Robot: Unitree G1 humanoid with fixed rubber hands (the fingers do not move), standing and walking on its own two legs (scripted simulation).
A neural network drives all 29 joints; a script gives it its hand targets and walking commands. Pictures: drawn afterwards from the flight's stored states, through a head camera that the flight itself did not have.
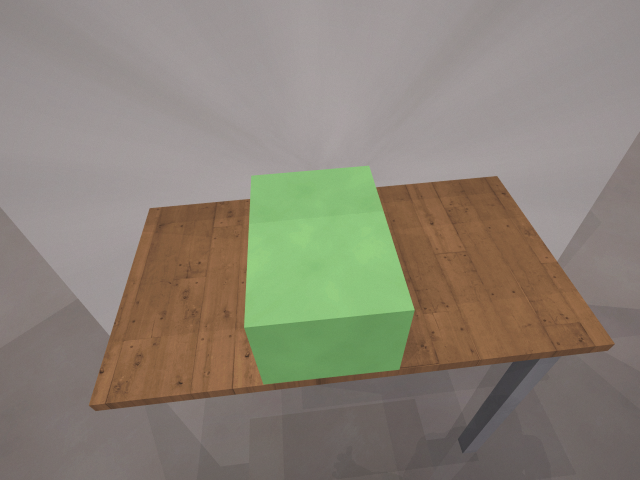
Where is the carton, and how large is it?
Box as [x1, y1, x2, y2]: [244, 166, 414, 384]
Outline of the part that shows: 368,166 251,176 244,328 263,384 391,370 399,368 414,309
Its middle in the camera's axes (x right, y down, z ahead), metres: +0.00 +0.04 +0.62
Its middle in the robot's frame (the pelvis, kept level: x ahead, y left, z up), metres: +0.45 +0.03 -0.01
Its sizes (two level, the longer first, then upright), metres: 0.303 0.207 0.162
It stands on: a table, 0.68 m high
